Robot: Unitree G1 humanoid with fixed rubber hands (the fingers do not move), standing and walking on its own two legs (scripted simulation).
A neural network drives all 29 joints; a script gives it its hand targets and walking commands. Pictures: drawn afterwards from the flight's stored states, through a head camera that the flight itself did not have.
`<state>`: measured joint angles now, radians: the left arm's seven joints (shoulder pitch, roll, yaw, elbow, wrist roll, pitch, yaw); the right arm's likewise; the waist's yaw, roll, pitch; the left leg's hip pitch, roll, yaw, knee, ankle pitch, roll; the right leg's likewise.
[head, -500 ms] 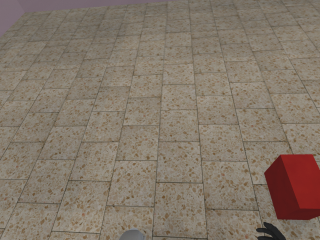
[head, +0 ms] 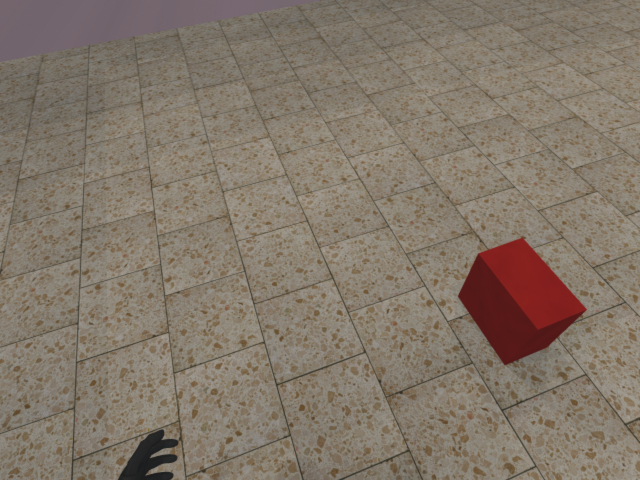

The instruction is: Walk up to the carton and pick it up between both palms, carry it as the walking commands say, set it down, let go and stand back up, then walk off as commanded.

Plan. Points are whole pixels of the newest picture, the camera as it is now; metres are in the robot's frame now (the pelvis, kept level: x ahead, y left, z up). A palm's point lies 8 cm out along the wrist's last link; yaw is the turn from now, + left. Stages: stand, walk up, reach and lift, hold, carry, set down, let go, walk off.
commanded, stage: walk off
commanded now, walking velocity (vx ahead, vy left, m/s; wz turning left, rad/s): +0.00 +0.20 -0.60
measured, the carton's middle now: (513, 302) +0.65 -0.57 -0.63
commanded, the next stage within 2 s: stand in 0.72 s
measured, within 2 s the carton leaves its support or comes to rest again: neither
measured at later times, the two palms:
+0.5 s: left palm out of the picture +0.17 +0.42 -0.11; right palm out of the picture +0.07 -0.14 -0.09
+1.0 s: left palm (79, 378) +0.29 +0.36 -0.07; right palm out of the picture -0.05 -0.02 -0.11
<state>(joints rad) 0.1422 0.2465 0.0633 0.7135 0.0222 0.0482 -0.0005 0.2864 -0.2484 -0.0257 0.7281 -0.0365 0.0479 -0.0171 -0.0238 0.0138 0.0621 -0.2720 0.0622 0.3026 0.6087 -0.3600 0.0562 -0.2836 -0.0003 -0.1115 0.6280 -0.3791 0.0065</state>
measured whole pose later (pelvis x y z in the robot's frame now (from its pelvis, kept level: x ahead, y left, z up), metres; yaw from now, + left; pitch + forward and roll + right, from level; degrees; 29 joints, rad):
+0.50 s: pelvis +0.01 +0.15 +0.00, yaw -17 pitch +2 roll +0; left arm 0.25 0.35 0.11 0.74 0.04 0.05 0.03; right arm 0.19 -0.25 -0.03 0.67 -0.03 0.06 0.02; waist 0.05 -0.05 0.07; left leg -0.34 0.05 0.08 0.59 -0.29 -0.01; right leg -0.47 -0.03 0.16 0.93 -0.53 0.05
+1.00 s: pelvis +0.04 +0.22 +0.02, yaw -30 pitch +0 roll +1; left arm 0.14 0.21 0.02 0.74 0.03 0.02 0.02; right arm 0.31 -0.25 -0.04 0.78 -0.02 0.07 0.01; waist -0.02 0.03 0.06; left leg -0.38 0.08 0.09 0.82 -0.39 -0.10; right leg -0.18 -0.02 -0.06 0.44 -0.26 -0.03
